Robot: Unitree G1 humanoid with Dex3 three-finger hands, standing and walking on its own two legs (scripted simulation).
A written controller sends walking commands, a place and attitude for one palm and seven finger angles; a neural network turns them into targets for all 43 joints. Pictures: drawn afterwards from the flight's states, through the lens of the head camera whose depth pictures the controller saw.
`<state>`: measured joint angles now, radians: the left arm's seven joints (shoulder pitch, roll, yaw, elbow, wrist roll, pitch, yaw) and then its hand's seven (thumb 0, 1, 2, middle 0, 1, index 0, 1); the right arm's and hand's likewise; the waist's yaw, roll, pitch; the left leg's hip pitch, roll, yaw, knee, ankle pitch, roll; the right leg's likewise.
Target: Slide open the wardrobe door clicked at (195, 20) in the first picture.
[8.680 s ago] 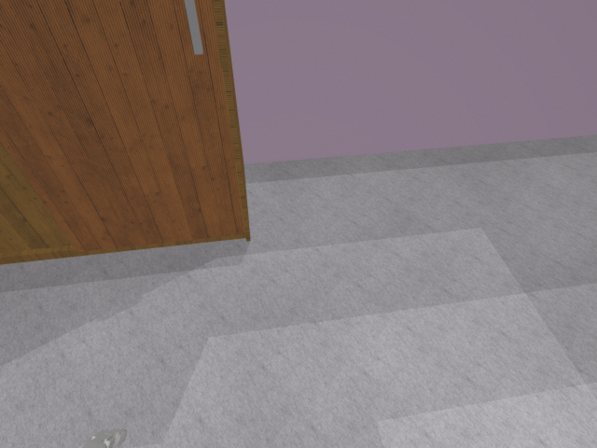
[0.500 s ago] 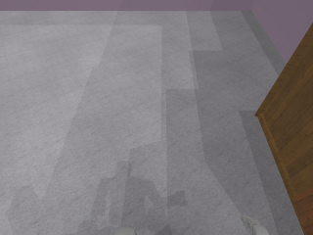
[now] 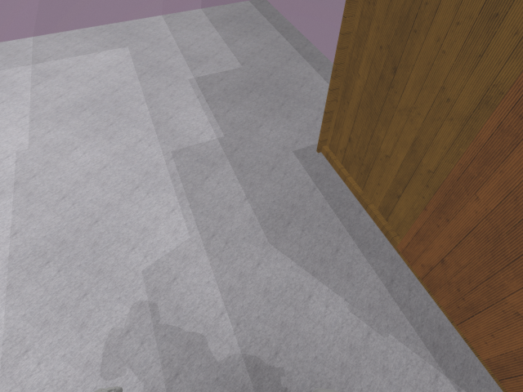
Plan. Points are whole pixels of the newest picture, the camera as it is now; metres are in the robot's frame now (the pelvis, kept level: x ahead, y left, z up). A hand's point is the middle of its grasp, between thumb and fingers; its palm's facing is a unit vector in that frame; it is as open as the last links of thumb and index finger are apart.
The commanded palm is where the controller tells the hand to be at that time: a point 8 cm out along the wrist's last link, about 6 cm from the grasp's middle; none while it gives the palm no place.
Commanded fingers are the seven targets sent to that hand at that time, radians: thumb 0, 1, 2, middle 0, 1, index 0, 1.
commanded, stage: turn to face it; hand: right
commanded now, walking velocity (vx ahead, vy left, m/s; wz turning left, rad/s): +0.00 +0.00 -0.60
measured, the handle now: out of the picture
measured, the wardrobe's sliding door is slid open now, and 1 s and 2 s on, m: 0.00 0.00 0.00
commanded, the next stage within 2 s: take the last steps up to it in 1.72 s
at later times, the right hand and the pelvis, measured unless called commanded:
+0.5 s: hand out of the picture +0.06 -0.27 -0.14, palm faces +0.28 +0.93 -0.26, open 7.4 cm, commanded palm none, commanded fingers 0.00 -0.90 -0.90 0.20 0.30 0.20 0.30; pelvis -0.01 -0.03 +0.01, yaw -16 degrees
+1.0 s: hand out of the picture -0.07 -0.20 -0.15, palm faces +0.55 +0.79 -0.27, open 7.4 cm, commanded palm none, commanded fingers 0.00 -0.90 -0.90 0.20 0.30 0.20 0.30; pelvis -0.02 +0.01 +0.00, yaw -36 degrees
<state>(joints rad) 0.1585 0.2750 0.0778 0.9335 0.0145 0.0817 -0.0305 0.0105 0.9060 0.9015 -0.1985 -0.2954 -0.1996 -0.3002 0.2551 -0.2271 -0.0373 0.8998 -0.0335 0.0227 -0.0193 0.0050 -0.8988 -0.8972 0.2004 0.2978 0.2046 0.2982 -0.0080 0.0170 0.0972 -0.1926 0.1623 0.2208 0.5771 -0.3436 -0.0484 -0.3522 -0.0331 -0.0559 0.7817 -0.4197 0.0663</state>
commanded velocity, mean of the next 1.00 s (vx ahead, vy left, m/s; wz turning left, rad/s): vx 0.00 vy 0.00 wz -0.60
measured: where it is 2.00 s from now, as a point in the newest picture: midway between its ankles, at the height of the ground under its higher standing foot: outside the picture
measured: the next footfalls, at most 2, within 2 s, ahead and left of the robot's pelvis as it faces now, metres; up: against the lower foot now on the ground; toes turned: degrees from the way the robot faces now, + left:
right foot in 0.04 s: +0.04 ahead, -0.12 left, +0.00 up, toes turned -7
left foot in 0.68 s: +0.07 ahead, +0.11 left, +0.00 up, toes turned -23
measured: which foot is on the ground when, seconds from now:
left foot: down 0.00-0.04, up 0.06-0.66, down 0.68-1.00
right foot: up 0.00-0.02, down 0.04-0.66, up 0.68-1.00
